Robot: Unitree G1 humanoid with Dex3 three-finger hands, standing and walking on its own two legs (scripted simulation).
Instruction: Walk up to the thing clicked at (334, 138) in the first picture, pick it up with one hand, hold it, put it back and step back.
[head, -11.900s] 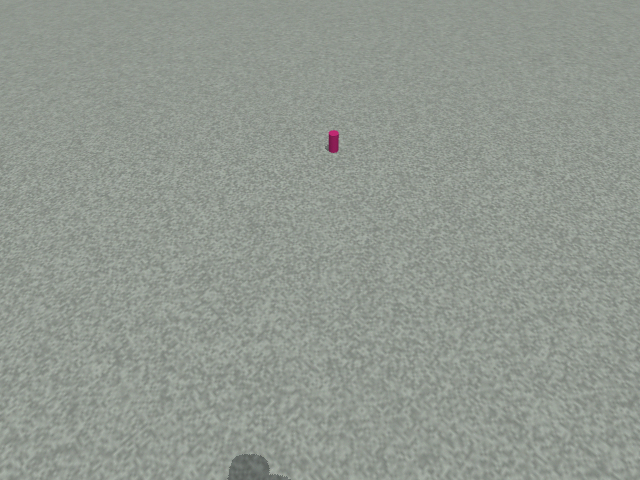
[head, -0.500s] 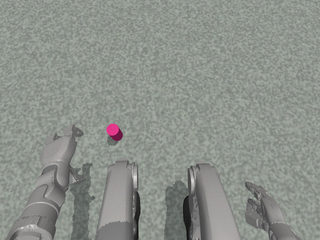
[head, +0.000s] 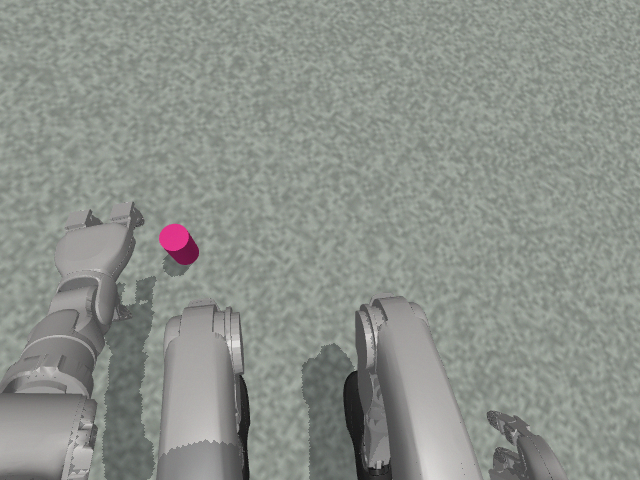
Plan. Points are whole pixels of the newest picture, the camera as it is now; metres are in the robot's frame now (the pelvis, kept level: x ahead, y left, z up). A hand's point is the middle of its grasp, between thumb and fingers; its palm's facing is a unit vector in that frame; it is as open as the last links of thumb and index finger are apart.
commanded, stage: rise first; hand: left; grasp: from above
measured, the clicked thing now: (180, 245) +0.47 +0.24 -0.34
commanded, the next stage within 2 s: none
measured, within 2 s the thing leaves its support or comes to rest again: neither
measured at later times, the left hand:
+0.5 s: hand (134, 264) +0.40 +0.27 -0.20, palm faces -0.45 -0.07 -0.89, open 14.0 cm
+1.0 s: hand (144, 258) +0.42 +0.26 -0.22, palm faces -0.45 -0.08 -0.89, open 13.8 cm
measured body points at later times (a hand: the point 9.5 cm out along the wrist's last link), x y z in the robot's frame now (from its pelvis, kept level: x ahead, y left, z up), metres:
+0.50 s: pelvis +0.01 +0.00 -0.04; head +0.22 +0.05 +0.36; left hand +0.42 +0.27 -0.15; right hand +0.10 -0.26 -0.17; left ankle +0.10 +0.13 -0.36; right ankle +0.09 -0.12 -0.36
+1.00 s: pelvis +0.01 +0.00 -0.05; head +0.23 +0.04 +0.34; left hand +0.43 +0.26 -0.17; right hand +0.09 -0.27 -0.18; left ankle +0.10 +0.13 -0.36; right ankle +0.09 -0.12 -0.36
